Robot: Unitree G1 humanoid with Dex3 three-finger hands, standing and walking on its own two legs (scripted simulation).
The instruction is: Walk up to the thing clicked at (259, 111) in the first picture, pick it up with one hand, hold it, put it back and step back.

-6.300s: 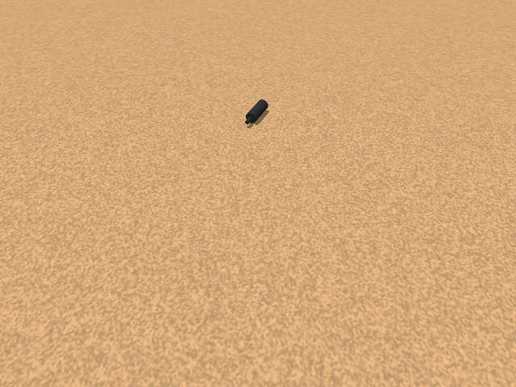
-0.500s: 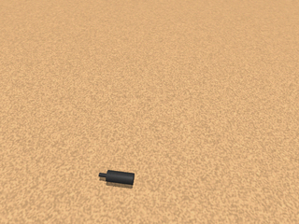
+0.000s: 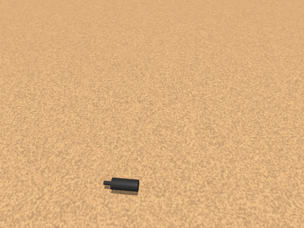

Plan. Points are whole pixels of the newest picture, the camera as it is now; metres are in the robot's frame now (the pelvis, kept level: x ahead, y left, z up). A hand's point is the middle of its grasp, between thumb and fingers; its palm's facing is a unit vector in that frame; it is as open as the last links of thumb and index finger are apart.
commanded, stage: walk up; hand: left
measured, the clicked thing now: (121, 184) +0.49 +0.22 -0.74
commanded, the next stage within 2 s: stand in 0.68 s
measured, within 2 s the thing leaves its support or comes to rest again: neither
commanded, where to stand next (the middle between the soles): +0.09 +0.01 m, yaw -3 degrees
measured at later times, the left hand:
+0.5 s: hand out of the picture +0.11 +0.26 -0.15, palm faces -0.06 -0.95 -0.32, open 7.4 cm
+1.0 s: hand out of the picture +0.11 +0.25 -0.15, palm faces -0.05 -0.94 -0.33, open 7.4 cm
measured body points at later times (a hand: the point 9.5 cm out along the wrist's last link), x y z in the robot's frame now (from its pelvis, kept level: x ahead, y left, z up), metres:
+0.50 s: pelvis +0.01 +0.01 +0.01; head +0.03 +0.02 +0.46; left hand +0.11 +0.31 -0.13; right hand +0.08 -0.30 -0.12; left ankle +0.00 +0.13 -0.74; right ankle +0.02 -0.13 -0.74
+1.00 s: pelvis +0.01 +0.00 +0.01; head +0.03 +0.01 +0.46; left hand +0.11 +0.30 -0.12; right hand +0.09 -0.30 -0.12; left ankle +0.00 +0.13 -0.74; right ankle +0.02 -0.13 -0.74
